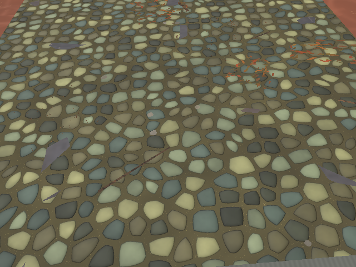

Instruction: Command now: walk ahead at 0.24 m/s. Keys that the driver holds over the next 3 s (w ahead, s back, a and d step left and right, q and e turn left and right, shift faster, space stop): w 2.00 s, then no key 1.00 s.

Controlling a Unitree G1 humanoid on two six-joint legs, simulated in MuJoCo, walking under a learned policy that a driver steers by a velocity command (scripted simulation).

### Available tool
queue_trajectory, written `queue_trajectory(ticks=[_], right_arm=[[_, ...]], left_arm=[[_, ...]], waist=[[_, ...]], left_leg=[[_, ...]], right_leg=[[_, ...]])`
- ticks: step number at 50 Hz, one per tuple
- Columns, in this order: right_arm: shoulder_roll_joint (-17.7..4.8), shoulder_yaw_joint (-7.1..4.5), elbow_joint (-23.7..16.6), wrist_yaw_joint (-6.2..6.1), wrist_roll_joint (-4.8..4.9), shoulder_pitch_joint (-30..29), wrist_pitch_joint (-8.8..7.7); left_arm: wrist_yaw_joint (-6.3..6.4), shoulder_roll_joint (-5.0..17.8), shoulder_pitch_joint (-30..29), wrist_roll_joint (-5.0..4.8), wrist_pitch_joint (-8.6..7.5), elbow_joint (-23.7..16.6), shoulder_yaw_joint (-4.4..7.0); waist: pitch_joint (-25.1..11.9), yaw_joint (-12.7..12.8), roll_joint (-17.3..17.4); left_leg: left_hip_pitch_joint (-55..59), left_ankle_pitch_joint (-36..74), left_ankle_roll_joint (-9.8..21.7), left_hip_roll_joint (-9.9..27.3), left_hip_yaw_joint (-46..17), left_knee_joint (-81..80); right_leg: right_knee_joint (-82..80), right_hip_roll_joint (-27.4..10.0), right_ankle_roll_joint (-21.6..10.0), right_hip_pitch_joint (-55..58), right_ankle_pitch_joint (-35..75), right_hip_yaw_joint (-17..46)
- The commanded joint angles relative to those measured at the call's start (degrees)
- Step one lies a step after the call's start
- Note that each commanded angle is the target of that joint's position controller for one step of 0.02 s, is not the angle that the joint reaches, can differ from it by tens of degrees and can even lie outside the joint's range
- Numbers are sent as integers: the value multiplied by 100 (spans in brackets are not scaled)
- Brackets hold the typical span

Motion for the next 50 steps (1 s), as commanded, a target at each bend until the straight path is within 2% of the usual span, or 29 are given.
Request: queue_trajectory(ticks=[1, 9, 16, 20, 22, 23, 24, 25, 26, 27, 28, 29, 30, 31, 32, 33, 35, 36, 39, 40, 42, 43, 44, 45, 46, 47, 48, 49, 50], right_arm=[[-253, -42, -208, 74, 12, -356, -202], [-163, 5, -355, 87, 13, -671, -329], [-21, 105, -679, 127, 43, -1174, -396], [-36, 125, -960, 107, 66, -1483, -470], [-67, 96, -940, 77, 106, -1125, -532], [-93, 42, -736, 11, 108, -469, -605], [-269, -62, -447, -81, 145, 377, -680], [-704, -177, -270, -173, 83, 1243, -723], [-1036, -150, -246, -170, 105, 1417, -682], [-1193, -166, -46, -150, 58, 1724, -621], [-731, -61, -128, -101, 40, 1103, -637], [-339, 52, -210, 0, 74, 707, -688], [-193, 116, -138, 51, 29, 607, -716], [-105, 175, -55, 29, 73, 746, -754], [-20, 220, 124, 33, 85, 998, -782], [-10, 254, 230, 54, 97, 1149, -799], [54, 344, 317, 95, 40, 1212, -804], [96, 396, 384, 87, 51, 1232, -781], [-31, 471, 368, -145, 141, 1406, -783], [-14, 508, 310, -186, 201, 1401, -807], [-383, 451, 221, -224, 286, 1323, -876], [-618, 387, 206, -248, 290, 1493, -927], [-793, 309, 249, -262, 257, 1564, -918], [-915, 216, 227, -245, 204, 1513, -897], [-988, 129, 142, -176, 233, 1333, -877], [-680, 159, -39, -118, 225, 1424, -903], [242, 249, -355, 62, 271, 1851, -870], [-153, 145, -518, 84, 65, 1437, -849], [-190, 98, -808, 73, 71, 882, -829]], left_arm=[[-26, 688, 414, -12, -222, -10, 165], [5, 708, 945, 10, -417, 158, 162], [-24, 730, 1009, 52, -487, 129, 161], [-32, 853, 930, 83, -522, 99, 202], [-39, 897, 634, 74, -521, 47, 215], [-37, 933, 501, 66, -489, 60, 221], [-62, 1015, 505, 11, -465, 93, 252], [-94, 926, 278, -5, -483, -84, 226], [-117, 96, 282, 229, -544, -221, 41], [-208, 243, 646, -127, -579, -273, 161], [-205, 509, 92, -54, -520, -352, 186], [-241, 485, -355, 37, -514, -404, 204], [-271, 367, -441, 24, -471, -433, 185], [-319, 301, -532, 67, -401, -540, 184], [-310, 91, -687, 45, -312, -654, 131], [-293, -28, -912, 39, -247, -862, 76], [-227, -213, -1746, -3, -182, -1437, -81], [-222, -245, -2242, 40, -172, -1773, -189], [-338, 70, -2664, 81, -154, -2136, -287], [-369, 105, -2533, 56, -136, -2032, -289], [-300, 120, -2205, -47, -95, -1932, -326], [-261, 284, -1963, -49, -86, -1832, -259], [-198, 462, -1456, -75, -94, -1657, -168], [-151, 678, -894, -94, -135, -1485, -69], [-154, 828, -367, -84, -211, -1261, 13], [-166, 1318, 32, 28, -267, -1109, 182], [-219, 1787, -81, 66, -256, -902, 349], [-280, 1541, -704, -106, -278, -969, 347], [-285, 1138, -1039, -98, -328, -872, 264]], waist=[[1014, 123, -612], [988, 292, -634], [1248, 324, -680], [1339, 310, -670], [1204, 32, -688], [909, -296, -477], [341, -647, -101], [-165, -883, 214], [-87, -452, 1027], [-390, -394, 1579], [584, -102, 630], [803, -130, 289], [830, 55, 221], [815, 171, 198], [755, 164, 425], [802, 215, 377], [987, 228, 525], [1136, 282, 392], [1199, 277, 150], [943, 287, -43], [518, 512, 150], [155, 599, 464], [-151, 855, 846], [-409, 1130, 1082], [-618, 1387, 1056], [-1016, 1392, 585], [-1270, 711, -1387], [-837, 489, -422], [42, 326, -208]], left_leg=[[-1583, 219, -30, 173, 39, 233], [-1784, 340, -96, 393, 48, -426], [-1302, 490, 37, 421, 210, -1050], [-1165, 204, 254, 470, 206, -1470], [-258, 5, 340, 264, 375, -2078], [792, 109, 377, -169, 666, -2641], [2173, 618, 414, -213, 642, -3482], [3446, -304, 491, 884, -810, -4309], [4155, 1472, 288, 2092, -2079, -3800], [4264, 1371, 1119, 2609, -4145, -4789], [3717, 752, 1265, 2464, -3348, -4699], [3099, 712, 1182, 1992, -2461, -4627], [2782, 1157, 980, 1613, -1832, -4577], [2550, 1642, 890, 1443, -1462, -4525], [2463, 1979, 912, 1398, -1316, -4437], [2365, 2192, 900, 1388, -1222, -4369], [1929, 1844, 844, 1302, -1023, -4580], [1538, 1471, 711, 1144, -857, -4758], [1127, 2675, 763, 995, -605, -5611], [1226, 3765, 706, 939, -377, -5641], [1576, 6682, 667, 1027, 0, -5315], [2220, 8177, 618, 1172, -26, -4806], [2899, 9067, 556, 1298, -57, -4029], [3373, 9265, 548, 1426, -106, -3017], [3314, 8657, 569, 1323, 8, -1726], [2458, 6386, 618, 930, 15, 46], [-24, -253, 292, -605, -156, 2781], [-673, 124, 464, -221, -936, 3471], [-1160, 218, 489, -88, -711, 3771]], right_leg=[[-1377, -1354, -389, 716, -1767, 1653], [-1431, -1660, -914, 826, -1493, 1799], [-1360, -1577, -1019, 80, -1143, 1404], [-1074, -1716, -1016, 280, -508, 1345], [-561, -1499, -837, 146, 739, 947], [588, -1206, -717, 139, 2634, 619], [2078, -889, -552, -131, 3677, 192], [3735, -613, -313, -1273, 2101, 73], [5241, -405, -175, -2799, -1767, 114], [6009, 130, -127, -3747, -1251, 434], [6699, -378, -110, -4428, -846, 255], [7008, -469, -126, -4454, -555, 121], [7342, -511, -127, -4460, -450, 24], [7536, -562, -137, -4532, -352, -7], [8398, -452, -171, -4876, -619, -177], [8853, -436, -225, -5355, -775, -185], [9298, -404, -389, -6167, -1077, -336], [8771, -461, -421, -6205, -1049, -406], [6632, -475, -285, -5188, -491, -784], [5993, -366, -254, -4444, -81, -919], [4662, -21, -373, -2861, 34, -1129], [4394, 242, -424, -2453, -287, -1190], [4124, 397, -492, -2147, -605, -1103], [3551, 442, -601, -1789, -792, -866], [2662, 421, -741, -1051, -629, -563], [2016, -389, -1025, -46, -1541, 896], [456, -2178, -1987, 1152, -673, 4657], [-285, -2075, -1817, 505, -1183, 5211], [-250, -2016, -1678, -83, -1610, 4381]])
